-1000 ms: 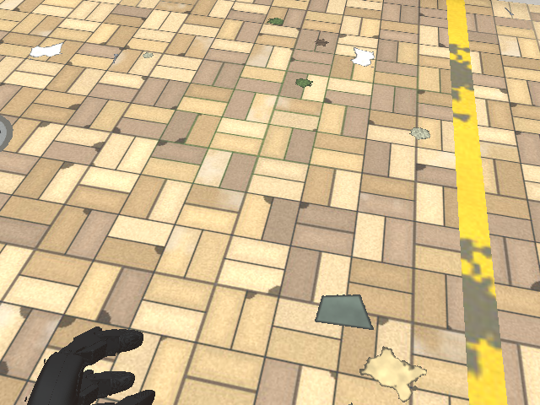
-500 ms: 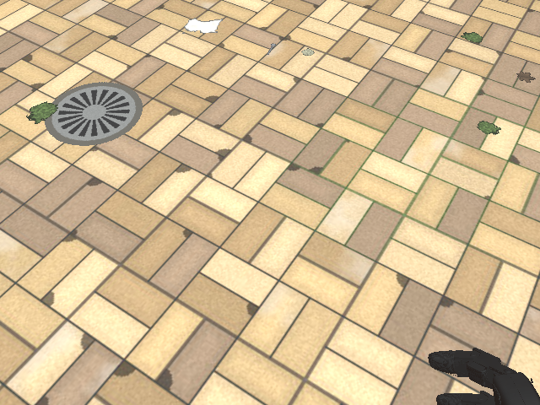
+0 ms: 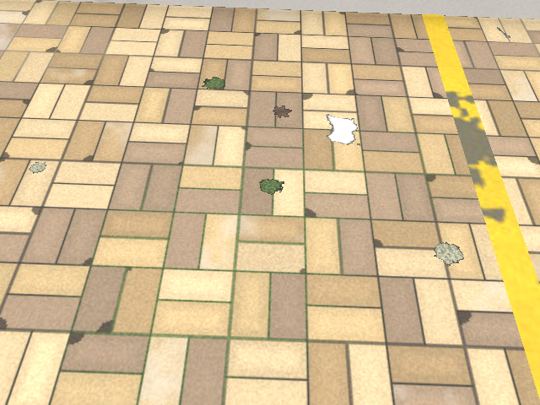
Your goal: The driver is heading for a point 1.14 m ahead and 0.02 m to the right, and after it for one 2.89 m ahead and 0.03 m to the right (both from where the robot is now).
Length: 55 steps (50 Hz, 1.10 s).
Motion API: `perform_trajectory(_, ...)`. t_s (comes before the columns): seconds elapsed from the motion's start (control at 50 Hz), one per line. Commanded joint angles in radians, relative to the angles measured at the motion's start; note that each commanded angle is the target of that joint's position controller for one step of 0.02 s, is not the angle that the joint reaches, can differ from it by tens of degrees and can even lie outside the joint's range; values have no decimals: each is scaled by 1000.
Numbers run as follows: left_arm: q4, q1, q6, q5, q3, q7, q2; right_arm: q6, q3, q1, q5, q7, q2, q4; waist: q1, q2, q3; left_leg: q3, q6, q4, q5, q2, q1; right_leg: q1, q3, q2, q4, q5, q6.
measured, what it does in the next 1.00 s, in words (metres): walks ahead: left foot, then right foot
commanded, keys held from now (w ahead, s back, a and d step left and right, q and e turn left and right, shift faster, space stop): w+e+shift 0.12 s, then w+shift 0.66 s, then w+q+shift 0.22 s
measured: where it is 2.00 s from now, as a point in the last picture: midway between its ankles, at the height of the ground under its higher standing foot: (301, 56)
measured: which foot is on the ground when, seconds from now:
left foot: up 0.00-0.28, down 0.30-0.78, up 0.80-1.00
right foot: down 0.00-0.32, up 0.34-0.74, down 0.76-1.00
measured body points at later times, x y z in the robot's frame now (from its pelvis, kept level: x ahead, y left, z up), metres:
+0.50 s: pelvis +0.46 +0.05 +0.02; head +0.48 +0.05 +0.47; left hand +0.69 +0.26 -0.07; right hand +0.39 -0.24 -0.10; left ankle +0.47 +0.14 -0.71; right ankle +0.40 -0.06 -0.62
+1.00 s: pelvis +0.91 -0.11 +0.02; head +0.92 -0.11 +0.47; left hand +0.97 +0.18 -0.10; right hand +0.98 -0.39 -0.09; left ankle +1.01 +0.02 -0.63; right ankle +0.83 -0.15 -0.71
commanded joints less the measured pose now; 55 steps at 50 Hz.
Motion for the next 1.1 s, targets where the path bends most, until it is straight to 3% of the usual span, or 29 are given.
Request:
perform_trajectory(0.02,-69,29,-50,-12,28,17,131,29,-27,48,-26,1,-156,-88,-66,108,-5,-1,-35,-144,-33,61,-249,108,521,-291,-409,73,-165)
perform_trajectory(0.12,-81,67,-73,-19,37,4,145,42,1,-210,6,26,-102,-202,14,19,45,82,-54,-620,308,29,-148,-11,400,-178,-445,270,-101)
perform_trajectory(0.22,-51,131,-85,-27,35,7,139,28,-8,-245,16,27,-129,-210,68,-34,-15,97,18,-892,483,-28,-32,244,392,-251,-398,571,-26)
perform_trajectory(0.26,-44,118,-86,-12,41,16,189,24,-39,-98,16,13,-191,-167,-5,-56,-110,106,49,-902,330,-89,96,376,386,-279,-215,892,13)
perform_trajectory(0.28,-45,86,-83,4,45,15,214,23,-60,63,27,-2,-226,-125,-101,-58,-192,120,65,-906,242,-102,239,377,361,-268,-23,967,31)
perform_trajectory(0.3,-58,28,-84,17,37,14,186,25,-80,274,24,-22,-264,-72,-219,-49,-268,81,78,-868,156,-40,471,229,327,-233,245,849,46)
perform_trajectory(0.32,-94,47,-93,10,2,15,50,21,-101,432,-9,-37,-340,-43,-231,150,-376,-240,118,-896,-230,173,692,-11,258,-142,640,337,63)
perform_trajectory(0.34,-120,209,-98,-36,-24,0,-13,22,-115,332,-15,-13,-385,-33,-69,466,-435,-863,223,-1174,-380,339,776,-276,230,-30,814,-180,90)
perform_trajectory(0.36,-92,118,-85,-6,-25,14,58,27,-103,195,-3,3,-268,-66,-69,215,-250,-786,237,-1194,-479,306,643,-380,212,-135,837,-93,72)
perform_trajectory(0.38,-104,15,-80,7,-24,5,80,25,-89,157,7,10,-198,-62,-76,53,-157,-599,236,-1183,-357,264,504,-365,199,-170,787,-18,80)
perform_trajectory(0.4,-121,-49,-77,15,-27,-5,75,23,-82,162,1,13,-170,-38,-68,-11,-106,-476,216,-1191,-230,218,406,-344,192,-195,729,-9,82)
perform_trajectory(0.46,-162,-94,-55,28,-49,-30,20,-2,-63,239,16,12,-132,50,-23,70,-28,-291,189,-1249,-74,144,280,-343,212,-229,621,-33,97)
perform_trajectory(0.54,-242,-274,-56,29,-70,-39,24,-22,-67,280,38,19,-170,85,-23,59,60,-102,196,-1363,160,104,240,-436,140,-246,388,122,126)
perform_trajectory(0.58,-267,-356,-65,24,-86,-53,11,-28,-65,288,48,25,-170,94,-31,47,70,10,173,-1402,354,56,198,-321,42,-253,182,269,128)
perform_trajectory(0.64,-280,-430,-71,11,-100,-60,-14,-36,-67,353,54,24,-203,132,-56,50,78,66,159,-1455,643,84,257,-177,-31,-233,28,389,95)
perform_trajectory(0.7,-259,-387,-71,26,-83,-35,36,-20,-72,378,44,8,-259,161,-18,111,-12,115,138,-1259,1192,112,473,-87,-77,-146,-31,252,56)
perform_trajectory(0.72,-234,-288,-70,31,-69,-23,67,-7,-75,380,35,-2,-277,171,38,141,-84,122,129,-1096,1324,129,501,24,-69,-118,-34,177,38)
perform_trajectory(0.74,-170,-95,-68,28,-50,-9,98,10,-77,357,27,-13,-290,173,126,152,-181,131,120,-863,1348,134,474,212,-55,-101,-49,120,20)
perform_trajectory(0.76,-109,101,-65,35,-27,8,141,18,-73,317,27,-16,-275,157,216,132,-263,138,113,-574,1155,106,310,456,20,-176,-54,78,-8)
perform_trajectory(0.78,-86,194,-64,57,3,24,225,12,-49,357,34,-5,-149,115,167,-81,-380,140,110,-171,417,-13,12,716,359,-443,-54,-180,-59)
perform_trajectory(0.8,-102,161,-59,48,11,17,236,4,-42,421,70,4,-123,84,99,-225,-511,14,106,99,-131,-139,-253,841,881,-635,-244,-284,-149)
perform_trajectory(0.82,-97,82,-61,27,9,11,165,5,-54,282,59,-6,-188,65,98,-69,-340,-21,128,77,-17,-54,-358,718,752,-563,-295,-289,-108)
perform_trajectory(0.84,-80,37,-73,24,-3,10,106,2,-48,210,59,0,-170,52,72,-15,-174,-9,125,-2,57,-18,-360,531,588,-534,-332,-175,-82)
perform_trajectory(0.88,-54,-9,-94,29,-17,11,42,30,-42,203,40,18,-132,71,-8,41,-44,-18,115,-107,83,36,-255,270,376,-450,-410,-28,-5)
perform_trajectory(0.9,-41,-2,-104,23,-22,12,28,51,-38,244,31,31,-110,78,-40,-21,-40,-19,103,-137,85,51,-211,206,320,-450,-448,-25,5)
perform_trajectory(0.96,-4,18,-132,-3,-25,3,12,86,-39,125,26,50,-95,45,-50,-17,45,11,90,-203,170,73,-306,166,125,-396,-529,120,65)
perform_trajectory(1.0,7,28,-143,1,-27,-2,12,81,-30,14,33,58,-81,-5,-43,-35,87,63,93,-331,295,61,-330,150,-19,-351,-541,362,97)
perform_trajectory(1.04,12,23,-147,0,-33,1,8,77,-29,-41,49,67,-88,-9,-29,-3,58,148,108,-451,423,5,-267,171,-140,-281,-546,514,142)
perform_trajectory(1.1,37,98,-155,-14,-33,19,58,65,-16,-150,35,85,-78,-63,-22,-12,94,251,153,-690,530,-37,-185,265,-199,-341,-517,900,182)
Next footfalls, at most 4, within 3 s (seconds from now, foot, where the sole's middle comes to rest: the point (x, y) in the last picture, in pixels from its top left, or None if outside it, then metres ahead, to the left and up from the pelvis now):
0.30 left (223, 388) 0.51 0.13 -0.75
0.76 right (339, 265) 0.87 -0.16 -0.75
1.22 left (317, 150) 1.33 -0.12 -0.75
1.64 right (339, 73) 1.77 -0.23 -0.75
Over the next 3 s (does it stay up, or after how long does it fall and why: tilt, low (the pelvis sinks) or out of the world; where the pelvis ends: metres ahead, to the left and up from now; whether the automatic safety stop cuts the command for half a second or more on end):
stays up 2.80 0.13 0.17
